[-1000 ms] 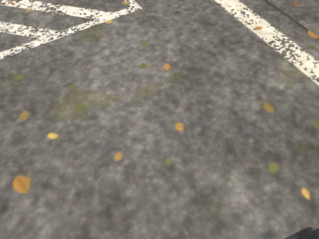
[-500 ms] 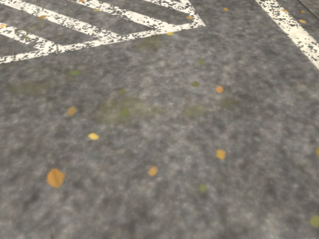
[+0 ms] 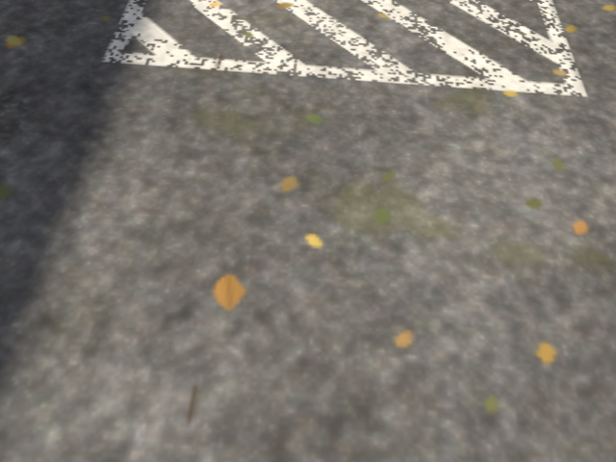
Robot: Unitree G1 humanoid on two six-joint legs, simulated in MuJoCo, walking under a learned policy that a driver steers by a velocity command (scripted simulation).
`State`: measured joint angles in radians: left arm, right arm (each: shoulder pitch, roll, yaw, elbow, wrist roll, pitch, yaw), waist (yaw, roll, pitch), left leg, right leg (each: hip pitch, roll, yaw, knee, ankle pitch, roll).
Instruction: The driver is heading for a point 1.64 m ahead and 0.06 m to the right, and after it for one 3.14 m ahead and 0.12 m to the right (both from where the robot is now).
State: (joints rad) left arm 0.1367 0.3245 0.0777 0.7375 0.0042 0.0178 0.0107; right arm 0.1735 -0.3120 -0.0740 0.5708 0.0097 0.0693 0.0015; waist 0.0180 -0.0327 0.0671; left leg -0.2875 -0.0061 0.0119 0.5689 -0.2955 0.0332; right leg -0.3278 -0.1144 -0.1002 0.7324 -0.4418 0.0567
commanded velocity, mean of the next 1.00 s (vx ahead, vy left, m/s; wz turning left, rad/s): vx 0.00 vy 0.00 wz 0.12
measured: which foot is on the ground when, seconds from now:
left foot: down 0.00-1.00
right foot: up 0.00-0.36, down 0.38-1.00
